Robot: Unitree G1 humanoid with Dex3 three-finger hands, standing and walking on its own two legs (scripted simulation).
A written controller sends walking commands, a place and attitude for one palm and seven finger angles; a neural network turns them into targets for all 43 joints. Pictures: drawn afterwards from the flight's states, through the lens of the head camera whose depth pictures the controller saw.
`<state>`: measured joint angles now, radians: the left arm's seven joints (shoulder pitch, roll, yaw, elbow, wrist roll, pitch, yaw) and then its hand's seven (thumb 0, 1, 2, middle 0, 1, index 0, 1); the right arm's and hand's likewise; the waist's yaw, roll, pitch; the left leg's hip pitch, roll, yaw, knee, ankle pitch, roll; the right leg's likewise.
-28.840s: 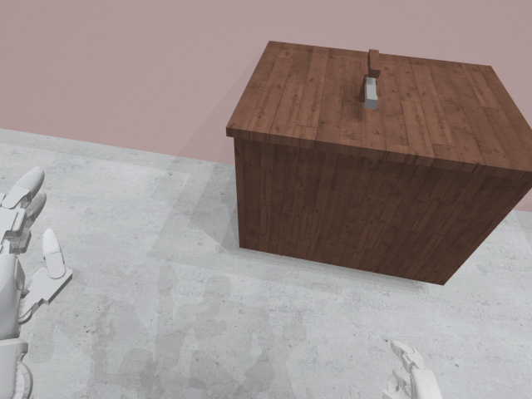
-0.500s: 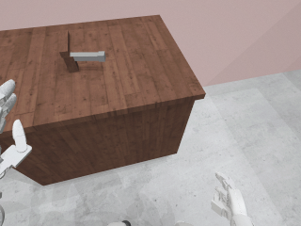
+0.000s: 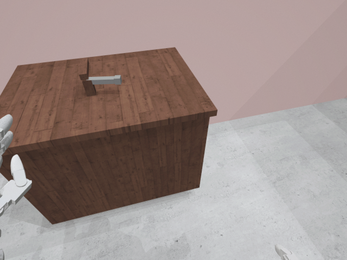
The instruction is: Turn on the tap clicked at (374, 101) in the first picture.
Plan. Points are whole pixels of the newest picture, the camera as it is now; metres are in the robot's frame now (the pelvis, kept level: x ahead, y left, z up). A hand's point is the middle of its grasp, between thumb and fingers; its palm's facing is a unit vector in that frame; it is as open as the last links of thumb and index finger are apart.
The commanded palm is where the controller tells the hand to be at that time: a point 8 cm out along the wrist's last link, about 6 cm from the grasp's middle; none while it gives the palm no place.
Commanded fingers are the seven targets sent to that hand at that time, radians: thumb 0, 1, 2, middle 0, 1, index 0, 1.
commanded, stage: stop stepping back and stand still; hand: left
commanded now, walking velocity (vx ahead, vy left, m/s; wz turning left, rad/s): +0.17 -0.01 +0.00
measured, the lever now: (118, 79) +0.79 +0.24 +0.03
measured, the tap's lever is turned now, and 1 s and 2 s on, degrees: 78 78 78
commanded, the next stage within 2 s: stand and check the lever's angle in 0.38 s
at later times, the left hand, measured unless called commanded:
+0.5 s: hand (24, 183) +0.20 +0.25 +0.18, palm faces +0.45 -0.79 -0.41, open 7.4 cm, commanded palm +0.14 +0.27 +0.18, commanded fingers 0.00 0.90 0.90 -0.20 -0.30 -0.20 -0.30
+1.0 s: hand (51, 178) +0.23 +0.23 +0.16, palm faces +0.40 -0.85 -0.35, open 7.4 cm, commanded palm +0.18 +0.27 +0.18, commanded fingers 0.00 0.90 0.90 -0.20 -0.30 -0.20 -0.30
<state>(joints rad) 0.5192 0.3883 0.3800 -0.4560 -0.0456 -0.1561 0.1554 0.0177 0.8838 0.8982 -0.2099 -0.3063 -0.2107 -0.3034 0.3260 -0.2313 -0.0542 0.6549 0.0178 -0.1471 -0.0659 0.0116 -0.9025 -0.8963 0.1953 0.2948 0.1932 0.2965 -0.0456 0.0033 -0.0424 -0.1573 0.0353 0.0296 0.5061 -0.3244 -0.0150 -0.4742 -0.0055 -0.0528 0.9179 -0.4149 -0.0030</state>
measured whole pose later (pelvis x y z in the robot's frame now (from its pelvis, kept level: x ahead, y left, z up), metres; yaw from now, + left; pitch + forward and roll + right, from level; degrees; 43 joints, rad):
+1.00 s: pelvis +0.02 -0.01 +0.01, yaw +0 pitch -1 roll -1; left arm 0.47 0.32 0.31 -0.43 -0.06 -0.13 0.15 0.02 0.89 0.90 -0.20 -0.31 -0.21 -0.30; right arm 0.16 -0.21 -0.01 0.61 0.01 -0.08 -0.06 0.01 -0.90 -0.90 0.20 0.30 0.20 0.30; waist 0.00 0.03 0.03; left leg -0.22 0.03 0.02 0.49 -0.25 -0.01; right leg -0.17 0.01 -0.03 0.44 -0.25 -0.01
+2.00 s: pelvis +0.00 +0.00 +0.01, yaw +0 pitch -1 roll -1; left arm 0.46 0.33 0.31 -0.44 -0.05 -0.14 0.16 0.02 0.89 0.90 -0.21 -0.31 -0.21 -0.30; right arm 0.18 -0.21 0.00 0.62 0.00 -0.08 -0.07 0.01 -0.90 -0.90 0.20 0.30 0.20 0.30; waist 0.01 0.02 0.03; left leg -0.21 0.01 0.02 0.43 -0.20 0.02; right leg -0.15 0.00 -0.02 0.36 -0.18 0.01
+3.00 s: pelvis +0.00 +0.01 +0.01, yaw +0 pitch -2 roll -1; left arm 0.46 0.33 0.31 -0.44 -0.06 -0.13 0.16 0.02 0.89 0.90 -0.21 -0.31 -0.21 -0.30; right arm 0.19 -0.21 0.00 0.62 0.00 -0.06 -0.08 0.01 -0.90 -0.90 0.20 0.30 0.20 0.30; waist 0.01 0.03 0.02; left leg -0.21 0.01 0.02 0.42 -0.19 0.02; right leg -0.15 -0.01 -0.02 0.34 -0.17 0.02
